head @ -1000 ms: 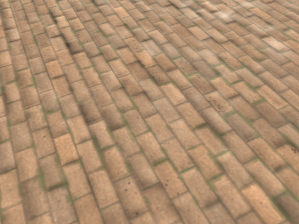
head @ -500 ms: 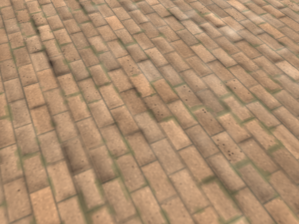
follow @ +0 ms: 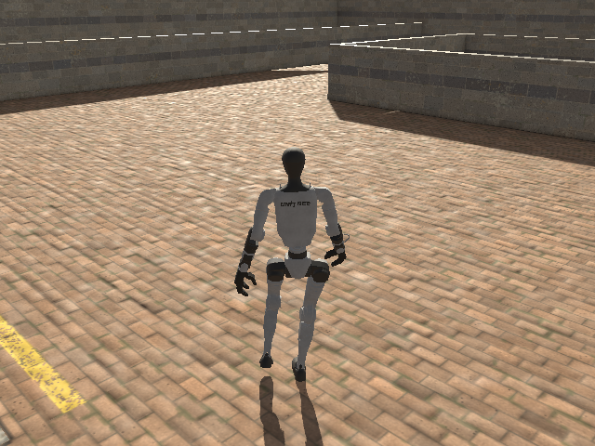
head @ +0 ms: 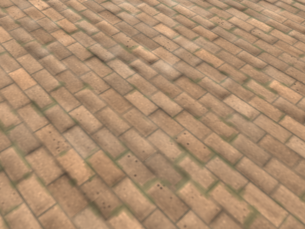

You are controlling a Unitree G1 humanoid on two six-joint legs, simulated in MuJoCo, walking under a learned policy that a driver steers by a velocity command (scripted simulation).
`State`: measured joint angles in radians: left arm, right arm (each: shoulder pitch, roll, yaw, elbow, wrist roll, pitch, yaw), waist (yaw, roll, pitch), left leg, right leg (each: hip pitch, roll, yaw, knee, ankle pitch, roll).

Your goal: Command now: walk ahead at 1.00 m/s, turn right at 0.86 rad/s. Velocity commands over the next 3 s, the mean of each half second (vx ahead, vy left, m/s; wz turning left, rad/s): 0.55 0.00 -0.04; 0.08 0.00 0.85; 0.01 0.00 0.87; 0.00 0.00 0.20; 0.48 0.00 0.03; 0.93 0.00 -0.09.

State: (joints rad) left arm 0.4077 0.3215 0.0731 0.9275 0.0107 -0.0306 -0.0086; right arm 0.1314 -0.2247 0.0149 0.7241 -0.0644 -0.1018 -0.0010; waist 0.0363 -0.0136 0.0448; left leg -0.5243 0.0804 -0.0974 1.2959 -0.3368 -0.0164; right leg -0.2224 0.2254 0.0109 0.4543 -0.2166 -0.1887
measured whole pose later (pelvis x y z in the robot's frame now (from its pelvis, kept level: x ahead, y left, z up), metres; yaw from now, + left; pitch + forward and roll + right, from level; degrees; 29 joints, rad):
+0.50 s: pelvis +0.39 +0.08 +0.01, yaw +3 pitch +2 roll +0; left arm 0.00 0.29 0.01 0.67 0.02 -0.06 0.03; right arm 0.32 -0.31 -0.05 0.78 0.01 -0.05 0.00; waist -0.07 -0.01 0.09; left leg -0.31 -0.14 -0.12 0.37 -0.08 0.08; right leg -0.63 0.01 0.15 0.94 -0.33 0.07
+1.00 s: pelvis +0.51 +0.06 +0.01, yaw +31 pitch +2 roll -1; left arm 0.12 0.27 0.06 0.70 0.02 0.01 0.04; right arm 0.19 -0.34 -0.09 0.61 0.02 0.07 -0.01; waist 0.01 0.03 0.07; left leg -0.57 0.08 -0.03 1.01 -0.33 -0.11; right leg -0.27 -0.03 -0.11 0.38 -0.14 -0.02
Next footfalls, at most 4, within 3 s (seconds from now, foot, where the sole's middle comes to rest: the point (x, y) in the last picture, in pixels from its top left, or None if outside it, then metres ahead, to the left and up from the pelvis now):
0.24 left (121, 227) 0.48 0.15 -0.77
0.68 right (160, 195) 0.64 -0.01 -0.77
1.14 left None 0.47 0.22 -0.77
1.62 right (136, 189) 0.66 0.10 -0.77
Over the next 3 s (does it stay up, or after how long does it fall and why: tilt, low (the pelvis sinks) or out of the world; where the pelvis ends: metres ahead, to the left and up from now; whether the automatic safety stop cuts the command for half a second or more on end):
stays up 0.79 0.57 0.01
